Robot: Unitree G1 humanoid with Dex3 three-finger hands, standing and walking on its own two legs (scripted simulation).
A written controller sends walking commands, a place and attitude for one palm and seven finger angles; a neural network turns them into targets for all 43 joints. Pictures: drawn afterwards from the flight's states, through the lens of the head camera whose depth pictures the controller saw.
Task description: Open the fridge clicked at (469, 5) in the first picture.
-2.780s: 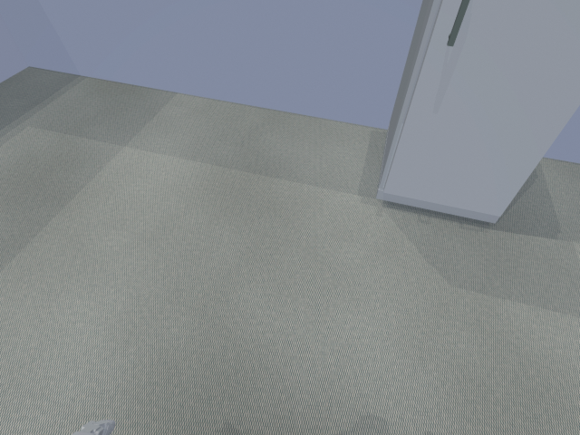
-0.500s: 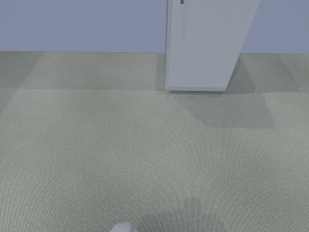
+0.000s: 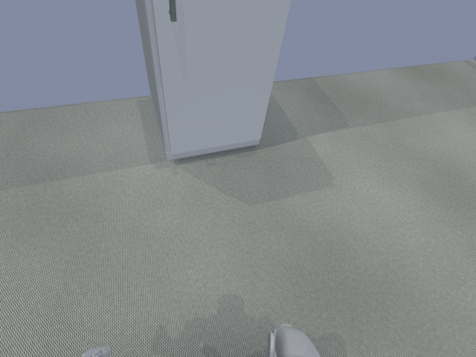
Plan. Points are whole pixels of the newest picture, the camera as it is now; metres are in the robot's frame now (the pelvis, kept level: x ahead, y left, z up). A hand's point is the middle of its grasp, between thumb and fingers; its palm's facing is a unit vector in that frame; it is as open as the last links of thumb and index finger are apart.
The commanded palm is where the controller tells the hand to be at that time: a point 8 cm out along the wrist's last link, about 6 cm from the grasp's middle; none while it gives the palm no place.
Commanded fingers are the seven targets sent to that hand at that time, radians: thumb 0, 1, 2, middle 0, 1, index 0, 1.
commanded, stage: walk to a spot facing it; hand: left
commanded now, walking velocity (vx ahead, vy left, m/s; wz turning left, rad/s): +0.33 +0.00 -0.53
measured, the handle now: out of the picture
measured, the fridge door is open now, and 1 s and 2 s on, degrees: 0 0 0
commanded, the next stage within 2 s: turn to face it in 0.96 s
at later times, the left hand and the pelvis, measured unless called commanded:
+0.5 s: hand (166, 262) +0.33 +0.17 -0.18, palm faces -0.20 -0.96 -0.21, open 7.2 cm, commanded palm none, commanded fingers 0.00 0.90 0.90 -0.20 -0.30 -0.20 -0.30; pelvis +0.24 -0.02 -0.01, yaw -13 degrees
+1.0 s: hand (226, 173) +0.61 +0.05 -0.18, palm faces -0.50 -0.85 -0.17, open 7.4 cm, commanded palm none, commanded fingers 0.00 0.90 0.90 -0.20 -0.30 -0.20 -0.30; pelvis +0.44 -0.06 -0.01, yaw -31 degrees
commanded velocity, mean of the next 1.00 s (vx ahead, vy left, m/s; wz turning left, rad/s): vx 0.23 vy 0.00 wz -0.50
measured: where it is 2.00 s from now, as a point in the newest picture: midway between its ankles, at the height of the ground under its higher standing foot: (261, 280)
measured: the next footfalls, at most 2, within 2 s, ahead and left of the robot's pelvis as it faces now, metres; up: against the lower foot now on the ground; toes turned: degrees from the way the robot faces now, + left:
right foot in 0.18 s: +0.22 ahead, -0.11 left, +0.00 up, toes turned -13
left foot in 0.56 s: +0.44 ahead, +0.09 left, +0.00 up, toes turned -6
